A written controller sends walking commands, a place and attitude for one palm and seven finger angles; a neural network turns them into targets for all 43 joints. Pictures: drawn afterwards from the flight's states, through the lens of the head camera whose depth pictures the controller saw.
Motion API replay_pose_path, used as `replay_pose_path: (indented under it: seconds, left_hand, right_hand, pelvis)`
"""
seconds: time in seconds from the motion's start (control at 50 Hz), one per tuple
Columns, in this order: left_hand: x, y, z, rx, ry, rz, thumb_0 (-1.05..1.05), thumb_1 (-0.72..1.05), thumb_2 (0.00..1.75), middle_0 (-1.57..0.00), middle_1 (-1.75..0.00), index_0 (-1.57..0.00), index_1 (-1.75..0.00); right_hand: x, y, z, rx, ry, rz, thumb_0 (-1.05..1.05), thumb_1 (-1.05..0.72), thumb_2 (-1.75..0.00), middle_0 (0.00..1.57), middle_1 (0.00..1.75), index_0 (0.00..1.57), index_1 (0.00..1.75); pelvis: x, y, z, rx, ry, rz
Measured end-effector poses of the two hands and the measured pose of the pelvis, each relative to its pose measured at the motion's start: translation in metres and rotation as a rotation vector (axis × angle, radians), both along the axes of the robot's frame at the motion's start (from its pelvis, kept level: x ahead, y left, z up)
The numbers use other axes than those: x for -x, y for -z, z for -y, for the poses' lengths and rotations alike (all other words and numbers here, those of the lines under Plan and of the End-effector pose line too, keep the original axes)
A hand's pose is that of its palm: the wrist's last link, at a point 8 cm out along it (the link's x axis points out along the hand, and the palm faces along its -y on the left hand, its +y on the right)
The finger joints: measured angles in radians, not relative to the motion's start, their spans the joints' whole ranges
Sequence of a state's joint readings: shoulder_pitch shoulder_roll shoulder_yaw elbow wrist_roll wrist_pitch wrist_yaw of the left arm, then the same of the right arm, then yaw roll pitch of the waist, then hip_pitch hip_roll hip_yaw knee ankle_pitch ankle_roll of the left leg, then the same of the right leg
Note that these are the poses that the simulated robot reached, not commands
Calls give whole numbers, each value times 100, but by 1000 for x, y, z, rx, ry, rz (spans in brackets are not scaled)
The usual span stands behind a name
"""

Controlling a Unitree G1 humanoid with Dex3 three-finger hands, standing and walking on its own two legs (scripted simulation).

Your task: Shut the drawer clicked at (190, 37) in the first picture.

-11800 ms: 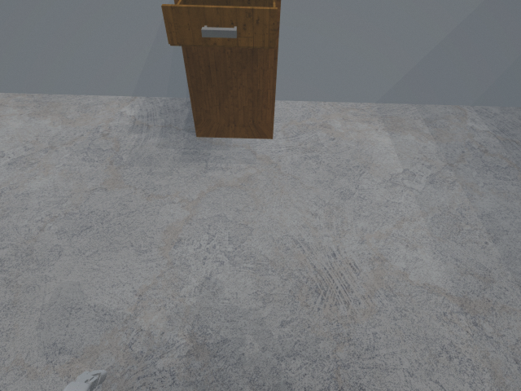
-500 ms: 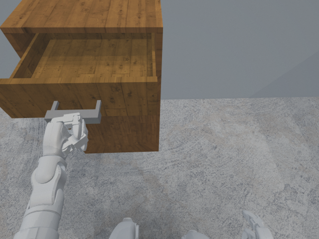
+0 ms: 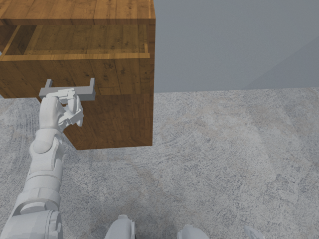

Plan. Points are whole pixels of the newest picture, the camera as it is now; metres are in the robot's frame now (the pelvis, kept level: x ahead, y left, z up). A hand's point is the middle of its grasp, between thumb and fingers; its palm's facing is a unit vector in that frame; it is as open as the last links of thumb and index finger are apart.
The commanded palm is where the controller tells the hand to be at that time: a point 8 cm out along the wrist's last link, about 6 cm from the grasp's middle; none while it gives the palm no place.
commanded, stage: push the drawer shut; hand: left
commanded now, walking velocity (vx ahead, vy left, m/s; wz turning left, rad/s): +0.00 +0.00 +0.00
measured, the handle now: (69, 87) +0.49 +0.24 +0.06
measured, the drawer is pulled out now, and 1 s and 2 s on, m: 0.14 0.03 0.00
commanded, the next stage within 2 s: pull the fist back off the drawer in 1.60 s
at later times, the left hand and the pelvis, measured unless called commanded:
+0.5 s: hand (81, 94) +0.47 +0.21 +0.06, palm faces +0.07 -1.00 -0.02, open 3.0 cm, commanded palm +0.45 +0.26 +0.06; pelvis +0.00 +0.00 -0.01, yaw -1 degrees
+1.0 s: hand (84, 78) +0.52 +0.21 +0.07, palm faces +0.08 -1.00 -0.02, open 3.3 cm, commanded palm +0.51 +0.25 +0.06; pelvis +0.00 +0.01 -0.02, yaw -2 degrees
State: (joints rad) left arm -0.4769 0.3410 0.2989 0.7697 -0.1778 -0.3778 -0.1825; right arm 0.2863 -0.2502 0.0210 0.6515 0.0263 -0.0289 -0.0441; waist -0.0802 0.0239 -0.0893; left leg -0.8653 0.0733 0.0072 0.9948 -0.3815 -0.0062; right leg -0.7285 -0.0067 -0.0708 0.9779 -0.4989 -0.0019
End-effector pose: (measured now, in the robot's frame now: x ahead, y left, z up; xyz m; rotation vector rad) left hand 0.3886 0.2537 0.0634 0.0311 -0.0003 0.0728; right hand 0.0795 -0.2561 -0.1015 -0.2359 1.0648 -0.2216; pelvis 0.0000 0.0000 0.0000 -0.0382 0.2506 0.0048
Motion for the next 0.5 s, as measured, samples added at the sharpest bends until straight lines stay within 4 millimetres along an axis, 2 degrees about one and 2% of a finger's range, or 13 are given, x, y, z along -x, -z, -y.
replay_pose_path:
  seconds: [0.5]
  left_hand:
    - [-55,1,-7,15,0,-5,0,76,88,-140,-160,-140,-160]
  right_hand:
    - [44,10,3,13,67,-153,1,-91,-90,21,30,20,30]
  pelvis:
    - [-1,9,-2,11,14,-60]
